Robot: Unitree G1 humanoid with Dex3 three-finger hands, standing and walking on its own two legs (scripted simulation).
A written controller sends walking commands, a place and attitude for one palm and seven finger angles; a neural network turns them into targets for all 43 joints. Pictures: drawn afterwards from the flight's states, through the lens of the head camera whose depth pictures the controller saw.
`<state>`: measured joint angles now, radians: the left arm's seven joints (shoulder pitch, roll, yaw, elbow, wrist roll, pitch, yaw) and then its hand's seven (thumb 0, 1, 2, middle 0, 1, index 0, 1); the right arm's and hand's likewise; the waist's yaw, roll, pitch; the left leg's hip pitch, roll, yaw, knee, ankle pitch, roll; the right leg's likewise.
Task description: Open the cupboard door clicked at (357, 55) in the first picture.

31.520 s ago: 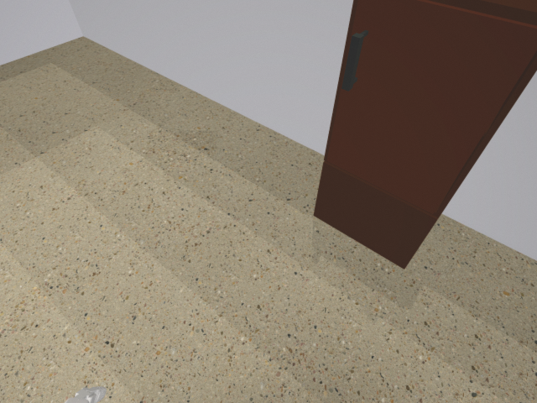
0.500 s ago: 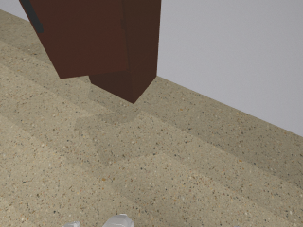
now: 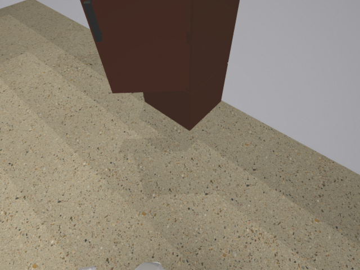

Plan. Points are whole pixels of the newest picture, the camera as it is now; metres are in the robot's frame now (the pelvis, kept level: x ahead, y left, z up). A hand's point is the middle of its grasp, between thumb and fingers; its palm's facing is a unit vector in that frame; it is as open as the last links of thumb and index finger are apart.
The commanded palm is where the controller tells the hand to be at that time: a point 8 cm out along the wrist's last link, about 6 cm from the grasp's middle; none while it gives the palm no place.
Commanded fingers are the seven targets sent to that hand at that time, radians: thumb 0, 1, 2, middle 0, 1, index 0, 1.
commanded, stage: take the last steps up to it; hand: left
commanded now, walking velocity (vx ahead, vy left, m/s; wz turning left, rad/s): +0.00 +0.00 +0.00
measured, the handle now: (94, 20) +0.99 +0.41 +0.05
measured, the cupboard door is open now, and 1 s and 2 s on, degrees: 43 43 43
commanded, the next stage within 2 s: come to a stop and stand still in 1.34 s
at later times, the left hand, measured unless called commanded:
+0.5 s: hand out of the picture +0.11 +0.25 -0.16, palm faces +0.12 -0.97 -0.19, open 7.4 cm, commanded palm none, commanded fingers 0.00 0.90 0.90 -0.20 -0.30 -0.20 -0.30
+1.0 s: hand (89, 253) +0.18 +0.26 -0.18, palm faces +0.23 -0.96 -0.17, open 7.3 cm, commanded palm none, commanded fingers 0.00 0.90 0.90 -0.20 -0.30 -0.20 -0.30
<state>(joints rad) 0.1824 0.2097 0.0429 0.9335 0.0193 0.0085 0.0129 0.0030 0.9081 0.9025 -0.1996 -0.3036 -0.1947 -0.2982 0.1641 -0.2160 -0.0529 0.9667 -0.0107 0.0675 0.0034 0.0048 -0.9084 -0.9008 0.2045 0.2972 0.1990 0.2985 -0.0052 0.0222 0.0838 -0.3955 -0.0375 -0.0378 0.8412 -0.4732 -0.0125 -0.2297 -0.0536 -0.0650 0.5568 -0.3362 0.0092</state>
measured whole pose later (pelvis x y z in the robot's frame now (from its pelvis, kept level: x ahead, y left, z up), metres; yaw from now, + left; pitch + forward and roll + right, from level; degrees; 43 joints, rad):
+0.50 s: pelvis +0.07 +0.05 +0.01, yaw +6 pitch +0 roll +0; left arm 0.19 0.22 0.05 1.01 0.02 0.01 -0.03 0.01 0.91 0.90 -0.20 -0.30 -0.19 -0.30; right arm 0.34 -0.16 -0.01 1.05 -0.02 -0.03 -0.01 0.00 -0.91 -0.90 0.20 0.30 0.20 0.30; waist 0.00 -0.02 0.05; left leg -0.10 -0.04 0.05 0.35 -0.26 0.06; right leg -0.47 -0.10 -0.08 0.84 -0.32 0.02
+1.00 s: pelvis +0.24 +0.09 +0.00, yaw +8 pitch +0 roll -1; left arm 0.37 0.19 0.06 1.11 0.02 -0.04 -0.01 0.00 0.93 0.90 -0.20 -0.30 -0.20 -0.30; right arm 0.19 -0.20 -0.06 0.99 -0.03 -0.05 0.03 0.00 -0.91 -0.90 0.20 0.30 0.19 0.30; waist 0.03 -0.01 0.03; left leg -0.36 0.07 0.10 0.52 -0.17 0.00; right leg -0.12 -0.09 -0.13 0.54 -0.39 0.03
